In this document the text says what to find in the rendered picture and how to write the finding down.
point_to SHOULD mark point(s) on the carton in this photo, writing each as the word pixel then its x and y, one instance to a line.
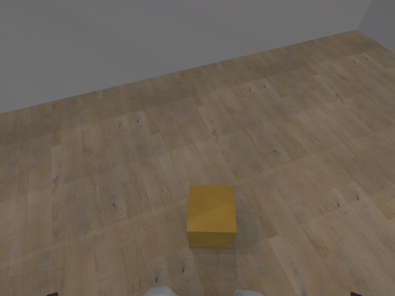
pixel 211 221

